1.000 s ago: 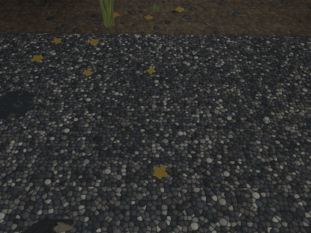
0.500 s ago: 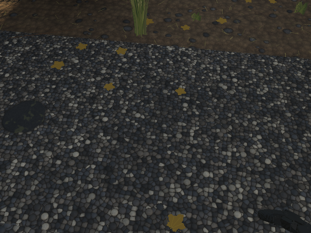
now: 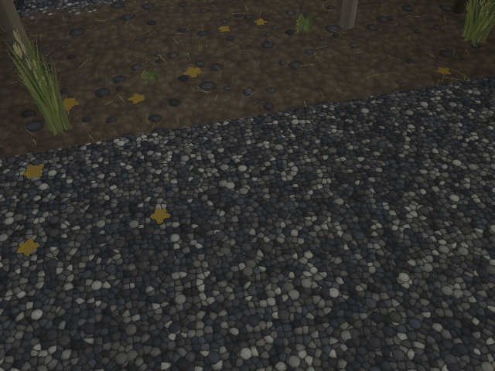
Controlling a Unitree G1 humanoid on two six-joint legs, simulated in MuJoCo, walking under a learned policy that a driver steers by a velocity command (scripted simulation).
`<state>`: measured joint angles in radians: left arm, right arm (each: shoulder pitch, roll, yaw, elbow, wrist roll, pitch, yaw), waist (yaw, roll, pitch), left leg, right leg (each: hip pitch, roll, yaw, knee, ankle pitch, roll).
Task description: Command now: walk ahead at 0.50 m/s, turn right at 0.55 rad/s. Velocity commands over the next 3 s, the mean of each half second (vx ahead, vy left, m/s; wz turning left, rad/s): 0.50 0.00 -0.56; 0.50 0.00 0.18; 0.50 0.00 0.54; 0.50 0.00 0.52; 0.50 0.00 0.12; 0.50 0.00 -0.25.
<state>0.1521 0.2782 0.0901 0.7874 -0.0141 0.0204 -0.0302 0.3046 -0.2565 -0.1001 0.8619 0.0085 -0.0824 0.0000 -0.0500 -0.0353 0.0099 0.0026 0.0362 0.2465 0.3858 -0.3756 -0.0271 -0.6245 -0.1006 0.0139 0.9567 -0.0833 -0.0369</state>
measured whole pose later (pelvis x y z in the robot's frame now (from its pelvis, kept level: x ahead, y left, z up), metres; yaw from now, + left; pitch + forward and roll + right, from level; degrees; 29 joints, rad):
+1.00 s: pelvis +0.57 -0.14 -0.15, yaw -8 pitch +3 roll +0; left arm 0.00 0.22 0.04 0.63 0.00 -0.11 0.00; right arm 0.43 -0.26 -0.06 0.86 0.03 -0.04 -0.02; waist -0.09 0.03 -0.01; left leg -0.24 -0.10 -0.18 0.82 -0.49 0.05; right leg -0.43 0.05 0.03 0.49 -0.14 -0.02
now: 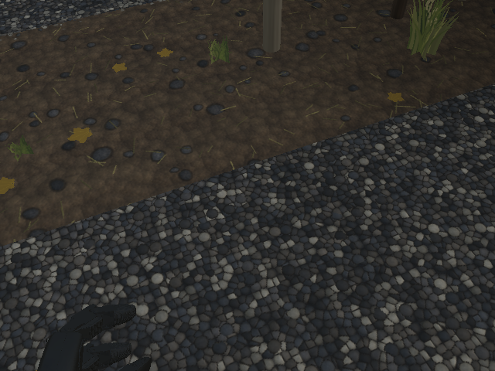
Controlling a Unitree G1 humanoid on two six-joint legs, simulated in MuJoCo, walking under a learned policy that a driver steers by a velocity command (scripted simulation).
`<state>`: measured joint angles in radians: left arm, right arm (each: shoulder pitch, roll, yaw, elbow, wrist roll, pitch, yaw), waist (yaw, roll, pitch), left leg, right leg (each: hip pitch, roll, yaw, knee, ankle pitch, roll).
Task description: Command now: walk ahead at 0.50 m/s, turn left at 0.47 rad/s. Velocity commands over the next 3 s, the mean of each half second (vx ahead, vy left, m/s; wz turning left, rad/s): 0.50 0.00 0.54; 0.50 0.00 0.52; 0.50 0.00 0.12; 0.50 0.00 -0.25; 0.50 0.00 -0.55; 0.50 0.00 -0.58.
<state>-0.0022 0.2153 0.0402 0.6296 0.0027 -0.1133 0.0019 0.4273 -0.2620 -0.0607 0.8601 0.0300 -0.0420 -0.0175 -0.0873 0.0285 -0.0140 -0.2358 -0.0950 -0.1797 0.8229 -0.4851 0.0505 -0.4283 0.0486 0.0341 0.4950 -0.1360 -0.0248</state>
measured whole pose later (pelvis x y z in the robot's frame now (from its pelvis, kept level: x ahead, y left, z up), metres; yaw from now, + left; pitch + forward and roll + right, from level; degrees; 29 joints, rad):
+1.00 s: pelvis +0.49 +0.16 -0.01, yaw +33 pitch +2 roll -1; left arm 0.07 0.27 0.05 0.68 0.01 -0.12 -0.03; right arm 0.38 -0.30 -0.06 0.76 0.02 -0.03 -0.02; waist -0.06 0.02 0.01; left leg -0.19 -0.09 -0.20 0.87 -0.52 0.04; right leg -0.43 0.05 0.00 0.54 -0.15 -0.03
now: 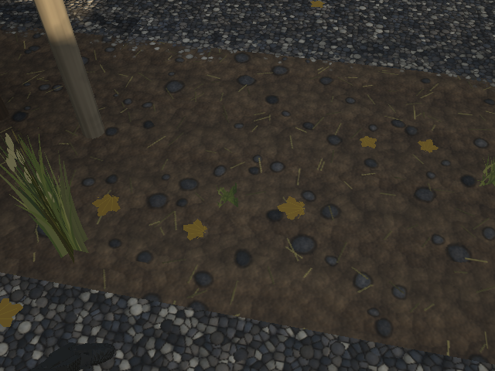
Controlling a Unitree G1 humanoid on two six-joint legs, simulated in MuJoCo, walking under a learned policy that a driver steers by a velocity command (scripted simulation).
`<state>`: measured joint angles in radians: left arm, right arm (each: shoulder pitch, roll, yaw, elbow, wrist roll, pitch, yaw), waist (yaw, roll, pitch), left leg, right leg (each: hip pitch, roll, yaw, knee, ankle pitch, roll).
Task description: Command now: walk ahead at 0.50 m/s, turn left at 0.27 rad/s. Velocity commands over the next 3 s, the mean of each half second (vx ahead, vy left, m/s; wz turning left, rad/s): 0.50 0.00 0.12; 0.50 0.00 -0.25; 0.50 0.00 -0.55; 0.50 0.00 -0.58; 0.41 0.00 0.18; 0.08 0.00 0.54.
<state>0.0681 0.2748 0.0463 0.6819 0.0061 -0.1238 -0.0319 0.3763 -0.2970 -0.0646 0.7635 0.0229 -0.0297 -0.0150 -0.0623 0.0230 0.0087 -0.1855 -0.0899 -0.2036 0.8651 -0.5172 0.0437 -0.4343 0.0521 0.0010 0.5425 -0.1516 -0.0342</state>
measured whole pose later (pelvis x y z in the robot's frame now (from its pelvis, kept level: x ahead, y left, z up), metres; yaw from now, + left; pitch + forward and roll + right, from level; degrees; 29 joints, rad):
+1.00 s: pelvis +0.53 +0.02 -0.01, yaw -9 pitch +2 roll +2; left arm 0.08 0.27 0.03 0.67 -0.02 -0.05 -0.07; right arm 0.35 -0.30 -0.06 0.87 0.01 -0.04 -0.01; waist -0.06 -0.02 0.02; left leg 0.10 0.01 0.19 0.36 -0.46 -0.01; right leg -0.53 -0.01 -0.04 0.56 -0.08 -0.09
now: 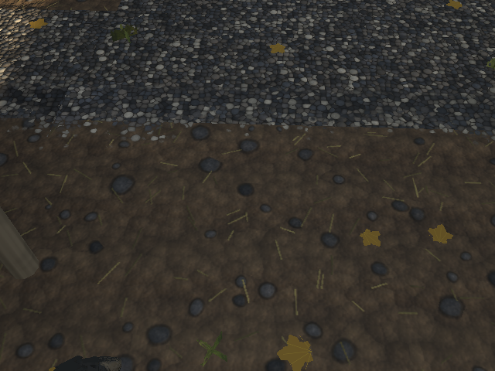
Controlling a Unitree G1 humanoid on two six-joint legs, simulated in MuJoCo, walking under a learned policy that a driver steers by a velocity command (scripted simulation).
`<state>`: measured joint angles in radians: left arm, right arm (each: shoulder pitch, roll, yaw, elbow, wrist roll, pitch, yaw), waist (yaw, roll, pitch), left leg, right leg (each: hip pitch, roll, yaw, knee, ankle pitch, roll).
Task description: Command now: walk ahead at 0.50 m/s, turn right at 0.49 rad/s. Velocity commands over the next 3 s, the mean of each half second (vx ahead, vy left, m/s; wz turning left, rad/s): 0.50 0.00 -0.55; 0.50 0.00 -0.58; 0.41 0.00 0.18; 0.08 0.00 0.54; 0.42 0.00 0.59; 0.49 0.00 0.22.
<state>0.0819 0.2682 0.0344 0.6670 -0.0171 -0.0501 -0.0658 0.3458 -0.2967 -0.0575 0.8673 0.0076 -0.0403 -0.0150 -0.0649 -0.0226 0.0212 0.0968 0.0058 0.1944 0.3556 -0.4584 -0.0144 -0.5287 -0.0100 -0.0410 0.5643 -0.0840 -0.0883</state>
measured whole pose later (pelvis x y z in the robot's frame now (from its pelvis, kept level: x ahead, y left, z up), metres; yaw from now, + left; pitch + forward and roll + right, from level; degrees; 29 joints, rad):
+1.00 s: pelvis +0.51 -0.11 +0.00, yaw -35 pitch +2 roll +2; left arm 0.06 0.28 0.06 0.56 -0.02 -0.02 -0.05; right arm 0.35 -0.32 -0.08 0.86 0.03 -0.05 -0.01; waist -0.08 -0.02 0.05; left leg 0.09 0.06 0.25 0.40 -0.46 -0.05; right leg -0.51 -0.02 -0.04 0.58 -0.11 -0.10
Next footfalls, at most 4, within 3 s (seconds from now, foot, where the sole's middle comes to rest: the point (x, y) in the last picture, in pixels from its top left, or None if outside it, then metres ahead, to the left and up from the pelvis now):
0.48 left None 0.46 0.08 -0.76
1.00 right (351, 313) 0.59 -0.29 -0.76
1.52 left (320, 209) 0.95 -0.26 -0.76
1.96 right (388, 245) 0.80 -0.45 -0.76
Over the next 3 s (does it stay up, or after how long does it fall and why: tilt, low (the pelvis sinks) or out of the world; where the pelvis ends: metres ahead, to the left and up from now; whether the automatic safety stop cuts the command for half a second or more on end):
stays up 1.26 -0.21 0.00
